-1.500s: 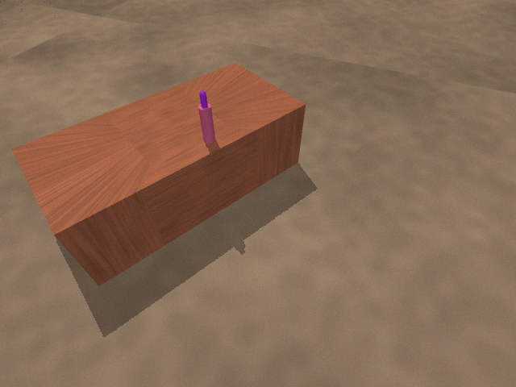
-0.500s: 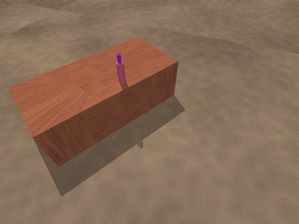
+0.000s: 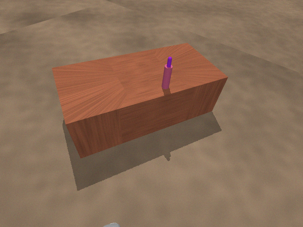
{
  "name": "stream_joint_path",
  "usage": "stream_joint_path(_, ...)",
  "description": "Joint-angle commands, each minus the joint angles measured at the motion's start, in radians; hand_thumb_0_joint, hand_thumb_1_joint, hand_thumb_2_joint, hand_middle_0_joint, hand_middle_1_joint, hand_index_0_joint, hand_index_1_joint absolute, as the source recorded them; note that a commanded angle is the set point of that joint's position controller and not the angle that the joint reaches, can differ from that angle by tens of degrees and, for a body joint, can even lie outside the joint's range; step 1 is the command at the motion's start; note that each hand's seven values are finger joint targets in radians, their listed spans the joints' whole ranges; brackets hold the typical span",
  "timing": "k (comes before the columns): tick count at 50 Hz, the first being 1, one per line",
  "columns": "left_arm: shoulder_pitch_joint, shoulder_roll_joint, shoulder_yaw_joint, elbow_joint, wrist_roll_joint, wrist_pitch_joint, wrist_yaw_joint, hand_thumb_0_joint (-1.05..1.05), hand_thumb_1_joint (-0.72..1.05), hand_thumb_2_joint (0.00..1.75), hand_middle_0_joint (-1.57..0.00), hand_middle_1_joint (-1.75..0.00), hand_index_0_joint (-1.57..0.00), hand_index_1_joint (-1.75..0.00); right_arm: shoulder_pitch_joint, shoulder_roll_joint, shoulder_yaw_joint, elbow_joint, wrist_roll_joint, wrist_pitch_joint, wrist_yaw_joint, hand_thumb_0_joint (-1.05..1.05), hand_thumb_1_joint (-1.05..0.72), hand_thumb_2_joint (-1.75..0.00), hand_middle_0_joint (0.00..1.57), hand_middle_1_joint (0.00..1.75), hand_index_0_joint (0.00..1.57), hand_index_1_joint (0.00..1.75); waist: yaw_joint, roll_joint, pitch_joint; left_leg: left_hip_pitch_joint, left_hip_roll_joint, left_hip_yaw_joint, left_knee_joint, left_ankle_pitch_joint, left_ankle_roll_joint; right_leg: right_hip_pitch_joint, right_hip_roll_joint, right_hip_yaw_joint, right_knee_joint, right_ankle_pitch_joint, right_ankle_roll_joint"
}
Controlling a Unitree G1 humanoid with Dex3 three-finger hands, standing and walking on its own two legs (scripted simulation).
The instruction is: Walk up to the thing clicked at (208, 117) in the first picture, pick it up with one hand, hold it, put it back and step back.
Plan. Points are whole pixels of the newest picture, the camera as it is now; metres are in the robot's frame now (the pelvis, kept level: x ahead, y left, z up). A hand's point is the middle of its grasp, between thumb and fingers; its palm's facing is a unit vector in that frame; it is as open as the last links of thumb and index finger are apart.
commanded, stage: walk up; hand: right
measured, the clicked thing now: (167, 72) +1.05 -0.11 -0.23
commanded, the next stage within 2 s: none
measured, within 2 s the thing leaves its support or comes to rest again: neither
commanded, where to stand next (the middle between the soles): +0.62 -0.09 m, yaw +27 degrees
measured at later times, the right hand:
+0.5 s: hand (239, 168) +0.34 -0.31 -0.12, palm faces -0.28 +0.87 -0.40, open 7.4 cm
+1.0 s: hand (219, 112) +0.58 -0.29 -0.08, palm faces -0.32 +0.82 -0.47, open 7.3 cm
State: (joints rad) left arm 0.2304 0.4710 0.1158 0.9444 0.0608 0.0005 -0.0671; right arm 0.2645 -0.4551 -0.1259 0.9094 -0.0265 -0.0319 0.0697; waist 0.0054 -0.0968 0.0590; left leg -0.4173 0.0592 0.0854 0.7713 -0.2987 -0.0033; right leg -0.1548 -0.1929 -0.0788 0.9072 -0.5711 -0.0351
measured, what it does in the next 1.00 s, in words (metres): walks ahead, turning left: right foot, then left foot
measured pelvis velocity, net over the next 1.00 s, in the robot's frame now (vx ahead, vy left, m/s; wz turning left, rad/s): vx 0.40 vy -0.06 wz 0.36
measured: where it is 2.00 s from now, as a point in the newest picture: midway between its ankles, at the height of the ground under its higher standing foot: (165, 174)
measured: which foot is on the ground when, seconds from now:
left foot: down 0.00-0.40, up 0.42-0.78, down 0.80-1.00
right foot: up 0.00-0.34, down 0.36-0.82, up 0.84-1.00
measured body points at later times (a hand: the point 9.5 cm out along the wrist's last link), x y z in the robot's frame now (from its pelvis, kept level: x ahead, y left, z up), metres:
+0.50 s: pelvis +0.22 -0.06 +0.02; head +0.23 -0.07 +0.47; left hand +0.22 +0.28 -0.07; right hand +0.36 -0.36 -0.10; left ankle +0.13 +0.08 -0.62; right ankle +0.28 -0.15 -0.70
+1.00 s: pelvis +0.40 -0.06 +0.02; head +0.40 -0.02 +0.47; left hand +0.34 +0.25 -0.12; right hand +0.59 -0.33 -0.05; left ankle +0.41 +0.05 -0.70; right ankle +0.47 -0.21 -0.63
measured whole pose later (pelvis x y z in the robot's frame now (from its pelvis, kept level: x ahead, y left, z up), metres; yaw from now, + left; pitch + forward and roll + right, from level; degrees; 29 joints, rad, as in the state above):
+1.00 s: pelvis +0.40 -0.06 +0.02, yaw +21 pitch -4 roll +0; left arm 0.34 0.43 0.07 0.78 0.03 0.03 -0.08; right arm 0.32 -0.37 -0.03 0.77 0.01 -0.10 -0.02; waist 0.02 -0.10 0.11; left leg -0.29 0.02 0.07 0.62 -0.27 0.03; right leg -0.48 -0.10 0.02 1.15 -0.39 -0.03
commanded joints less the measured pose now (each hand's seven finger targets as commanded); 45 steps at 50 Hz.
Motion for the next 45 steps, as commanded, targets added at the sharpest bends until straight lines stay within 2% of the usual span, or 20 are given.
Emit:
stream_joint_path(1,-0.155,0.198,0.003,-0.190,-0.026,-0.045,0.001,0.00,0.90,0.90,-0.20,-0.30,-0.20,-0.30,0.092,-0.364,-0.070,-0.082,0.031,-0.034,-0.037,0.00,-0.90,-0.90,0.20,0.30,0.20,0.30,-0.063,0.205,0.051,0.262,0.378,-0.943,-0.659,-0.533,0.311,-0.560,0.067,0.168,0.341,0.034,-0.006)
stream_joint_path(3,-0.037,0.183,0.012,-0.117,-0.049,-0.044,0.003,0.00,0.90,0.90,-0.20,-0.30,-0.20,-0.30,0.041,-0.271,-0.030,-0.111,0.018,-0.054,-0.049,0.00,-0.90,-0.90,0.20,0.30,0.20,0.30,-0.004,0.187,0.015,0.216,0.220,-0.566,-0.513,-0.242,0.222,-0.444,0.039,0.160,0.237,0.151,-0.013)
stream_joint_path(5,0.026,0.180,0.021,-0.099,-0.049,-0.030,-0.004,0.00,0.90,0.90,-0.20,-0.30,-0.20,-0.30,0.063,-0.245,-0.019,-0.112,0.026,-0.065,-0.052,0.00,-0.90,-0.90,0.20,0.30,0.20,0.30,0.019,0.220,-0.015,0.140,0.163,-0.440,-0.502,-0.196,0.191,-0.332,0.051,0.120,0.134,0.211,-0.003)
stream_joint_path(14,-0.095,0.134,0.035,-0.210,-0.028,-0.039,-0.030,0.00,0.90,0.90,-0.20,-0.30,-0.20,-0.30,0.133,-0.244,-0.018,-0.160,0.017,-0.095,-0.067,0.00,-0.90,-0.90,0.20,0.30,0.20,0.30,-0.006,0.210,0.018,0.171,0.159,-0.363,-0.426,0.022,0.211,-0.323,0.089,0.072,-0.185,0.328,0.013)
stream_joint_path(18,0.121,0.148,0.065,-0.156,-0.030,-0.061,-0.014,0.00,0.90,0.90,-0.20,-0.30,-0.20,-0.30,0.085,-0.187,0.005,-0.189,0.015,-0.088,-0.081,0.00,-0.90,-0.90,0.20,0.30,0.20,0.30,0.126,0.105,-0.083,0.000,0.063,-0.233,-0.070,0.293,0.128,0.112,0.170,0.009,-0.343,0.332,-0.017)
stream_joint_path(19,0.245,0.208,0.091,-0.133,-0.017,-0.072,-0.003,0.00,0.90,0.90,-0.20,-0.30,-0.20,-0.30,0.115,-0.119,0.024,-0.193,0.018,-0.085,-0.082,0.00,-0.90,-0.90,0.20,0.30,0.20,0.30,0.182,-0.113,-0.140,-0.120,-0.024,-0.156,0.259,0.198,0.093,0.244,0.062,0.175,-0.447,0.146,-0.034)
stream_joint_path(20,0.263,0.271,0.092,-0.147,-0.016,-0.082,0.006,0.00,0.90,0.90,-0.20,-0.30,-0.20,-0.30,0.130,-0.061,0.045,-0.212,0.026,-0.083,-0.088,0.00,-0.90,-0.90,0.20,0.30,0.20,0.30,0.159,-0.277,-0.095,-0.346,-0.155,-0.101,0.441,-0.213,0.056,0.277,-0.171,0.554,-0.623,-0.022,-0.071)
stream_joint_path(21,0.141,0.290,0.083,-0.176,-0.028,-0.077,0.005,0.00,0.90,0.90,-0.20,-0.30,-0.20,-0.30,0.149,-0.147,0.027,-0.194,0.019,-0.077,-0.104,0.00,-0.90,-0.90,0.20,0.30,0.20,0.30,0.101,-0.220,-0.086,-0.356,-0.092,-0.131,0.551,-0.246,0.058,0.204,-0.285,0.761,-0.713,-0.077,-0.182)
stream_joint_path(22,0.068,0.281,0.080,-0.203,-0.037,-0.071,0.007,0.00,0.90,0.90,-0.20,-0.30,-0.20,-0.30,0.135,-0.194,0.019,-0.169,0.015,-0.079,-0.106,0.00,-0.90,-0.90,0.20,0.30,0.20,0.30,0.074,-0.147,-0.030,-0.336,-0.019,-0.147,0.563,-0.193,0.057,0.099,-0.299,0.764,-0.726,-0.045,-0.222)
stream_joint_path(25,0.043,0.160,0.040,-0.202,-0.046,-0.078,0.016,0.00,0.90,0.90,-0.20,-0.30,-0.20,-0.30,0.161,-0.161,0.025,-0.113,0.038,-0.077,-0.077,0.00,-0.90,-0.90,0.20,0.30,0.20,0.30,0.022,-0.041,0.059,-0.212,0.018,-0.150,0.400,-0.014,0.054,-0.036,-0.075,0.258,-0.628,0.344,-0.108)
stream_joint_path(27,0.075,0.154,0.036,-0.193,-0.044,-0.081,0.014,0.00,0.90,0.90,-0.20,-0.30,-0.20,-0.30,0.157,-0.130,0.028,-0.118,0.032,-0.065,-0.062,0.00,-0.90,-0.90,0.20,0.30,0.20,0.30,0.024,-0.078,0.056,-0.149,0.010,-0.114,0.316,0.028,0.040,-0.068,-0.035,0.137,-0.607,0.530,-0.116)
stream_joint_path(29,0.107,0.157,0.033,-0.210,-0.038,-0.083,0.015,0.00,0.90,0.90,-0.20,-0.30,-0.20,-0.30,0.095,-0.114,0.029,-0.142,0.030,-0.059,-0.053,0.00,-0.90,-0.90,0.20,0.30,0.20,0.30,0.040,-0.077,0.057,-0.165,-0.005,-0.091,0.193,0.025,0.022,-0.024,-0.034,0.084,-0.591,0.622,-0.149)
stream_joint_path(34,0.154,0.164,0.032,-0.251,-0.024,-0.067,0.011,0.00,0.90,0.90,-0.20,-0.30,-0.20,-0.30,-0.008,-0.105,0.020,-0.194,0.032,-0.055,-0.051,0.00,-0.90,-0.90,0.20,0.30,0.20,0.30,0.076,-0.044,-0.004,-0.059,-0.018,0.006,-0.054,0.118,0.020,0.035,-0.049,0.038,-0.528,0.702,-0.113)
stream_joint_path(36,0.149,0.176,0.035,-0.264,-0.023,-0.054,0.012,0.00,0.90,0.90,-0.20,-0.30,-0.20,-0.30,0.026,-0.108,0.012,-0.188,0.032,-0.055,-0.059,0.00,-0.90,-0.90,0.20,0.30,0.20,0.30,0.059,0.001,-0.040,0.030,-0.033,0.027,-0.104,0.124,0.034,0.031,-0.067,0.033,-0.475,0.678,-0.116)
stream_joint_path(38,0.124,0.171,0.027,-0.285,-0.034,-0.043,0.016,0.00,0.90,0.90,-0.20,-0.30,-0.20,-0.30,0.141,-0.125,-0.001,-0.159,0.021,-0.061,-0.074,0.00,-0.90,-0.90,0.20,0.30,0.20,0.30,-0.015,0.068,-0.101,0.255,-0.072,0.045,-0.219,0.175,0.058,-0.037,-0.038,-0.008,-0.288,0.743,-0.097)
stream_joint_path(39,0.146,0.128,0.008,-0.295,-0.038,-0.040,0.020,0.00,0.90,0.90,-0.20,-0.30,-0.20,-0.30,0.239,-0.170,-0.016,-0.134,0.008,-0.067,-0.087,0.00,-0.90,-0.90,0.20,0.30,0.20,0.30,-0.058,0.175,-0.170,0.421,-0.042,-0.032,-0.262,0.162,0.093,-0.117,0.012,-0.037,-0.076,0.685,-0.076)
stream_joint_path(40,0.194,0.068,-0.009,-0.300,-0.042,-0.036,0.017,0.00,0.90,0.90,-0.20,-0.30,-0.20,-0.30,0.289,-0.246,-0.041,-0.139,-0.008,-0.071,-0.103,0.00,-0.90,-0.90,0.20,0.30,0.20,0.30,-0.087,0.317,-0.211,0.586,0.135,-0.329,-0.307,0.041,0.170,-0.345,0.107,-0.041,0.148,0.363,-0.040)
stream_joint_path(41,0.252,0.062,-0.007,-0.291,-0.040,-0.025,0.015,0.00,0.90,0.90,-0.20,-0.30,-0.20,-0.30,0.272,-0.303,-0.051,-0.176,-0.005,-0.071,-0.116,0.00,-0.90,-0.90,0.20,0.30,0.20,0.30,-0.044,0.332,-0.223,0.655,0.367,-0.736,-0.366,0.020,0.246,-0.530,0.185,0.017,0.271,-0.005,-0.006)
stream_joint_path(42,0.228,0.191,0.021,-0.280,-0.034,-0.008,0.023,0.00,0.90,0.90,-0.20,-0.30,-0.20,-0.30,0.234,-0.316,-0.060,-0.196,0.032,-0.069,-0.121,0.00,-0.90,-0.90,0.20,0.30,0.20,0.30,-0.052,0.185,-0.206,0.576,0.435,-0.830,-0.423,-0.088,0.326,-0.537,0.124,0.125,0.363,0.007,0.000)
stream_joint_path(45,0.146,0.179,0.024,-0.253,-0.035,-0.003,0.018,0.00,0.90,0.90,-0.20,-0.30,-0.20,-0.30,0.126,-0.234,-0.021,-0.205,0.041,-0.074,-0.126,0.00,-0.90,-0.90,0.20,0.30,0.20,0.30,-0.026,0.104,-0.007,0.279,0.293,-0.498,-0.450,0.143,0.229,-0.482,0.071,0.175,0.354,0.146,-0.003)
